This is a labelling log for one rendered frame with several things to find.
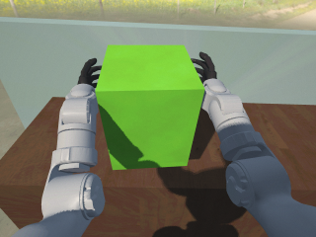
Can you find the robot left forearm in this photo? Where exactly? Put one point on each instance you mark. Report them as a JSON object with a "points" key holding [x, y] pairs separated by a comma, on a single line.
{"points": [[76, 135]]}

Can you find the robot right upper arm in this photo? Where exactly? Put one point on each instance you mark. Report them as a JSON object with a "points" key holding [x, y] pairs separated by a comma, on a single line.
{"points": [[261, 185]]}

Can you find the robot right hand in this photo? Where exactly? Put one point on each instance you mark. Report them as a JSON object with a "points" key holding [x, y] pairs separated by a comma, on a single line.
{"points": [[208, 68]]}

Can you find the carton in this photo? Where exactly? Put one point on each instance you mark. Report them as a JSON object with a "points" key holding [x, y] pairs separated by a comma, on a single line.
{"points": [[149, 97]]}

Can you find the pedestal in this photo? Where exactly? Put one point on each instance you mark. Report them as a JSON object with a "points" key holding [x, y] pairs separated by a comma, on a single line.
{"points": [[178, 201]]}

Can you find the robot right forearm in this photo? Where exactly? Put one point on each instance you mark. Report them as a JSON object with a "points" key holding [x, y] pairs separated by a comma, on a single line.
{"points": [[238, 139]]}

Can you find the robot left hand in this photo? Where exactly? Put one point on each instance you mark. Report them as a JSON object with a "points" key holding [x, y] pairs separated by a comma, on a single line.
{"points": [[86, 76]]}

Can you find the robot left upper arm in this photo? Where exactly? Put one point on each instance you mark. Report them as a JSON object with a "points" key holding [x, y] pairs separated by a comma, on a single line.
{"points": [[69, 204]]}

